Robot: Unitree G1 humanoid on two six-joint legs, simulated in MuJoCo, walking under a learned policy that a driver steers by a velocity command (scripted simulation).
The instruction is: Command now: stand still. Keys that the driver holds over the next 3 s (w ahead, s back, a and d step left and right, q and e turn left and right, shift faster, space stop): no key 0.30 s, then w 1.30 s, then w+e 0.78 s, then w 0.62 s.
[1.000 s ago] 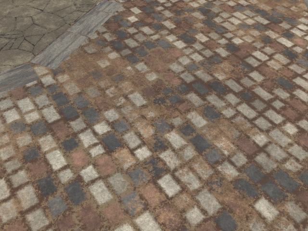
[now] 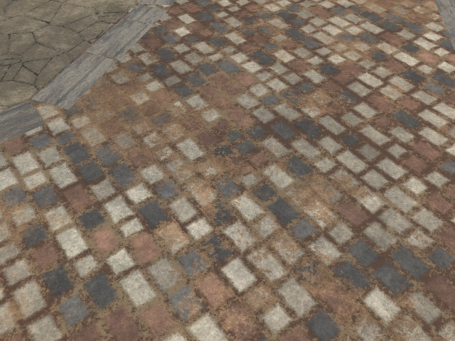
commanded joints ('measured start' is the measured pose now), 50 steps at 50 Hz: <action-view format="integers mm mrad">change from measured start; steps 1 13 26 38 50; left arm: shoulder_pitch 66 85 130 -59 2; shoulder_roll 82 67 155 72 136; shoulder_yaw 12 14 77 66 80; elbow -8 -2 -32 -144 -179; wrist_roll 0 0 12 26 1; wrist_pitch -4 -5 -6 -49 -59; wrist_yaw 3 5 -12 -75 -41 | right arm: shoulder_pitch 70 93 51 307 269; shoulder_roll -74 -57 -21 -61 -145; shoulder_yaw -10 -11 -25 -41 -46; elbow -3 2 -115 -56 -54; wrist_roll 0 0 -22 -7 -6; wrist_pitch -3 -4 -55 -108 -118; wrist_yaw -3 -5 42 27 14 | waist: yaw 0 0 0 -9 131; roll -7 -7 -117 69 106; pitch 42 48 142 93 -70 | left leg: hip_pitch -35 -40 -222 203 180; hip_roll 80 81 21 207 192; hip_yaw -63 -60 89 -129 42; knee -54 -50 261 -251 195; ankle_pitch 126 126 -221 256 1009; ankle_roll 32 30 82 162 132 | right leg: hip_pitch -24 -25 -142 -609 -16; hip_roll -108 -106 -282 -84 56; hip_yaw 98 98 364 -56 -149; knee -75 -71 -236 653 123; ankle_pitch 122 126 -478 29 127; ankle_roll -22 -23 -194 -30 -134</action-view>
